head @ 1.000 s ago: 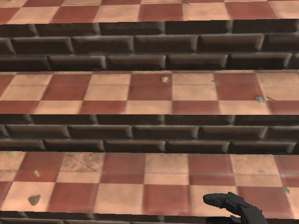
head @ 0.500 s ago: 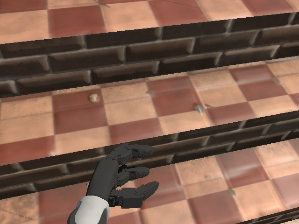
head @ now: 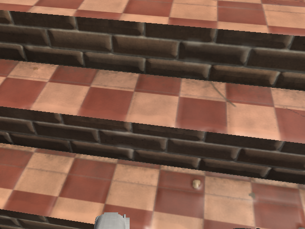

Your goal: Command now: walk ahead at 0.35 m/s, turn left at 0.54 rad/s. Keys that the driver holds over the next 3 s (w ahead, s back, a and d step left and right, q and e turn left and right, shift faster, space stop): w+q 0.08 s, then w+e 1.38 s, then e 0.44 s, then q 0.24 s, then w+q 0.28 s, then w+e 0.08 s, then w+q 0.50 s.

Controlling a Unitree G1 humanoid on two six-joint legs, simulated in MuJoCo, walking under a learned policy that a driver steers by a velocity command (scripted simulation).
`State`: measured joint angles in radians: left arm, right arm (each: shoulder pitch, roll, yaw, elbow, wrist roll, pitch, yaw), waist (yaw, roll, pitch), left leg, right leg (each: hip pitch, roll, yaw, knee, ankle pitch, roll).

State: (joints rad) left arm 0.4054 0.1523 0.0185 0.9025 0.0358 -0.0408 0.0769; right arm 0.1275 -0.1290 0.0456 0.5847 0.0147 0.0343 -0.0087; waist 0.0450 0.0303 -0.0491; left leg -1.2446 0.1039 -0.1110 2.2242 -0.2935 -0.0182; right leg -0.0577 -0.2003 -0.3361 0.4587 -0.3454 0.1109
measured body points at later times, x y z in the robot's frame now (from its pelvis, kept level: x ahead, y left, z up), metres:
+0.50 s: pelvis +0.25 +0.18 +0.21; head +0.20 +0.23 +0.65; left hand +0.47 +0.32 +0.13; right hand +0.21 -0.01 +0.06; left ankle +0.19 +0.22 -0.53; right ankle +0.36 +0.01 -0.15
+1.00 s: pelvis +0.48 +0.22 +0.40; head +0.46 +0.22 +0.85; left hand +0.50 +0.40 +0.24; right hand +0.70 +0.02 +0.39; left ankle +0.57 +0.35 +0.04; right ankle +0.42 +0.18 -0.33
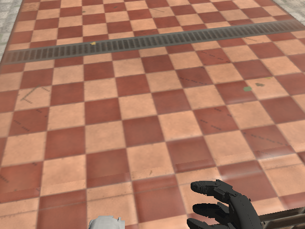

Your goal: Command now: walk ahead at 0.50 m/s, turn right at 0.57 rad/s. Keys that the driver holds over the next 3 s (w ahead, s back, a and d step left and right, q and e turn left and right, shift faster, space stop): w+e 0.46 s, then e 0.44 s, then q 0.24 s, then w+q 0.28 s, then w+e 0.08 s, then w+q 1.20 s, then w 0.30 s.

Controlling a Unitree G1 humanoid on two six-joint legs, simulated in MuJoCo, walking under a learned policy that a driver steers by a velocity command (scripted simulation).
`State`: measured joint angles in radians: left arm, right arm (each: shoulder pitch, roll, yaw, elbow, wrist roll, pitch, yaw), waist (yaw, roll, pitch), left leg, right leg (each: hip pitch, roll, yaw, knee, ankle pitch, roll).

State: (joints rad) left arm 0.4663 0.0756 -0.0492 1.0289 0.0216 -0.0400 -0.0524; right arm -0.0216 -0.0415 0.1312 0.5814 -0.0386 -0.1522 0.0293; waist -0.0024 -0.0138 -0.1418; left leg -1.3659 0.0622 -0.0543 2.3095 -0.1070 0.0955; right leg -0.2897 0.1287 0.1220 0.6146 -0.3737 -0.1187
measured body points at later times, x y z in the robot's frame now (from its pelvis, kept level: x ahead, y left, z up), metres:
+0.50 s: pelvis +0.19 +0.04 +0.19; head +0.18 +0.05 +0.64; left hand +0.47 +0.16 +0.13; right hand +0.10 -0.18 +0.05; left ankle +0.23 +0.18 -0.53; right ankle +0.23 -0.14 -0.27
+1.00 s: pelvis +0.29 -0.07 +0.21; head +0.28 -0.12 +0.65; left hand +0.50 +0.12 +0.11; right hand +0.40 -0.35 +0.13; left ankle +0.36 +0.04 -0.05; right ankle +0.32 -0.20 -0.53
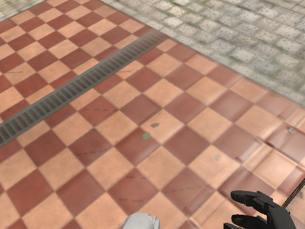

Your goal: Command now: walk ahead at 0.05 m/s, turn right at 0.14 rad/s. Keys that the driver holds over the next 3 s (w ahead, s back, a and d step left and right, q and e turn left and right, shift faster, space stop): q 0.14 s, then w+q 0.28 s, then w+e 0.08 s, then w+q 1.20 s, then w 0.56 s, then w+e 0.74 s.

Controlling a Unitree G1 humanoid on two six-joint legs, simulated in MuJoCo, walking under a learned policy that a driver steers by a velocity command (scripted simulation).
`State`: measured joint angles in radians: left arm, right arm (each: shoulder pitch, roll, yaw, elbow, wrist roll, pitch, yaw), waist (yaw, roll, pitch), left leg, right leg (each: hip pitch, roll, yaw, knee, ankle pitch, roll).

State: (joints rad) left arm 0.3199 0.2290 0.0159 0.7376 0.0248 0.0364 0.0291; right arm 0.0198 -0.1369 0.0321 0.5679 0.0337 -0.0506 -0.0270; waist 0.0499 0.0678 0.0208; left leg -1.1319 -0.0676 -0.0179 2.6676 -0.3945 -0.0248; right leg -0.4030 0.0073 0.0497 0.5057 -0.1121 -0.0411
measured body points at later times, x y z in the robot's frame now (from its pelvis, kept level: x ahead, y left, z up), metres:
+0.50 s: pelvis +0.07 +0.12 +0.04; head +0.05 +0.14 +0.49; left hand +0.13 +0.41 -0.08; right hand +0.22 -0.10 -0.05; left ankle +0.03 +0.22 -0.54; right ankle +0.05 -0.07 -0.60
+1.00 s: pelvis +0.37 +0.19 +0.20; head +0.39 +0.18 +0.64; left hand +0.41 +0.50 +0.12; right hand +0.54 -0.03 +0.07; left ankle +0.16 +0.24 -0.41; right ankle +0.47 +0.12 -0.53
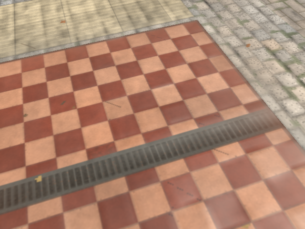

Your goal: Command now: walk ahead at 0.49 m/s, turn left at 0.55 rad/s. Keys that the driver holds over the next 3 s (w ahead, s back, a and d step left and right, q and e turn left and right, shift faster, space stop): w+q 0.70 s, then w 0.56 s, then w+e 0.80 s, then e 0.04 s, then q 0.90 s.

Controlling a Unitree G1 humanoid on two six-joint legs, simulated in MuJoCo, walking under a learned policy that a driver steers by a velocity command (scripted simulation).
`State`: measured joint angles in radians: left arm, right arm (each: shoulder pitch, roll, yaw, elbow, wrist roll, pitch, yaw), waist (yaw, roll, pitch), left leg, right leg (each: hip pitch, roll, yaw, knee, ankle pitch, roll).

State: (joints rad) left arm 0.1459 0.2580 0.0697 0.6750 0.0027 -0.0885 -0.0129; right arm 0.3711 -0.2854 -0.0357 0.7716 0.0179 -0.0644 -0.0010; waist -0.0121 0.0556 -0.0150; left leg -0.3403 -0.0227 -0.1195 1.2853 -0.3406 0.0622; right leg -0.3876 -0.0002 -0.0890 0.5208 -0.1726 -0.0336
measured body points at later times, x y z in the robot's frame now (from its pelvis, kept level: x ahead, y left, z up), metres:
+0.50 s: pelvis +0.30 +0.08 -0.02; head +0.34 +0.10 +0.43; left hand +0.29 +0.36 -0.14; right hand +0.55 -0.11 -0.10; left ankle +0.38 +0.18 -0.73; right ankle +0.14 -0.12 -0.62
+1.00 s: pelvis +0.59 +0.14 +0.00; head +0.61 +0.14 +0.45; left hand +0.64 +0.44 -0.08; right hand +0.79 -0.07 -0.12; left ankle +0.41 +0.18 -0.65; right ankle +0.70 +0.07 -0.73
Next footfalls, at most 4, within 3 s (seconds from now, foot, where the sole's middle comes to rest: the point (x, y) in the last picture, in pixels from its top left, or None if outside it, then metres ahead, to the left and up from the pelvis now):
0.42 left None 0.42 0.19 -0.77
0.90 right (144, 179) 0.74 0.09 -0.77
1.40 left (76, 161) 0.86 0.44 -0.77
1.92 right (113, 109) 1.20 0.28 -0.77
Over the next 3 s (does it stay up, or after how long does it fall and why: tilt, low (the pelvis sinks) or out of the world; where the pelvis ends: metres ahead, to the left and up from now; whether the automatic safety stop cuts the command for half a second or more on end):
stays up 1.34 0.35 0.01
